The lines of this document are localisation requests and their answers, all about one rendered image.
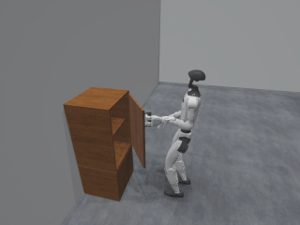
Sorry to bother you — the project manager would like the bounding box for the robot left thigh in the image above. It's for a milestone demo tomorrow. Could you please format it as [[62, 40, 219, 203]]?
[[165, 138, 188, 172]]

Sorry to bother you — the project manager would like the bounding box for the cupboard door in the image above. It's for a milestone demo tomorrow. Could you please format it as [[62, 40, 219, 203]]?
[[128, 93, 146, 169]]

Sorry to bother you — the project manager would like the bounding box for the left robot upper arm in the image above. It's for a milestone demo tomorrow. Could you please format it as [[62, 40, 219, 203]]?
[[185, 97, 198, 128]]

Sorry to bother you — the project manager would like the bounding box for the robot right forearm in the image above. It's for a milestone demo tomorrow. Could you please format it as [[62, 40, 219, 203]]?
[[169, 111, 181, 119]]

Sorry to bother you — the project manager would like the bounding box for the robot right shin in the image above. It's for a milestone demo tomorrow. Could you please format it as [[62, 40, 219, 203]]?
[[174, 158, 187, 181]]

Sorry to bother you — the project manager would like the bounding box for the left robot hand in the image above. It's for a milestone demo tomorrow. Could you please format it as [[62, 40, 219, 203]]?
[[145, 114, 162, 127]]

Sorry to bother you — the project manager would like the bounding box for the robot left forearm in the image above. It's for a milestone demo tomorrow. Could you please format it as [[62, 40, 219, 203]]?
[[161, 116, 192, 130]]

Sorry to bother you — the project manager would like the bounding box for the handle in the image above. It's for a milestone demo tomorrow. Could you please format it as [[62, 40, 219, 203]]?
[[145, 111, 152, 127]]

